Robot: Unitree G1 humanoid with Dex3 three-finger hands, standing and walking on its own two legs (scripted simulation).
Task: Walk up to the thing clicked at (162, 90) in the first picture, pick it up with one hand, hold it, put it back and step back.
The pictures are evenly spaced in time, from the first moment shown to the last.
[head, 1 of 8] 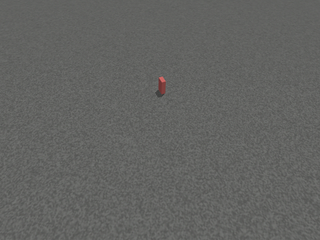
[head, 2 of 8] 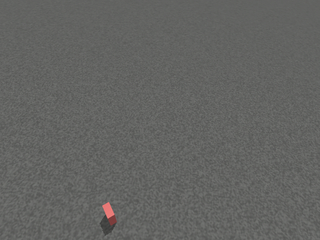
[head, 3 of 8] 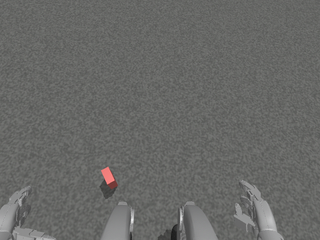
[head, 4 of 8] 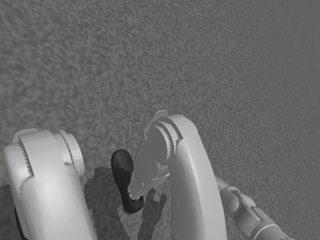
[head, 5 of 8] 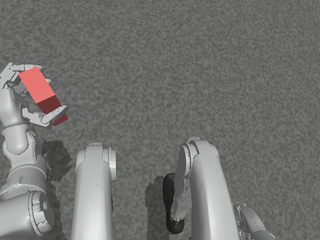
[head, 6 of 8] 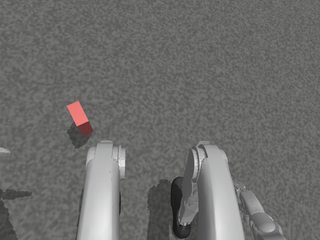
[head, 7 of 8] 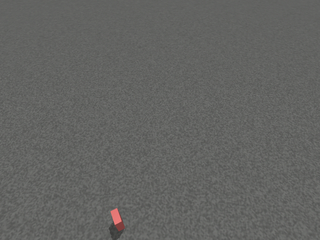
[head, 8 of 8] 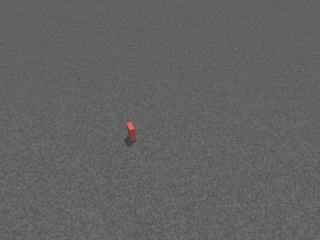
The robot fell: no
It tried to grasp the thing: yes
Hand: left
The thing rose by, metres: 0.70
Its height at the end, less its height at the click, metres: +0.00
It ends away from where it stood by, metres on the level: 0.02
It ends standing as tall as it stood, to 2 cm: yes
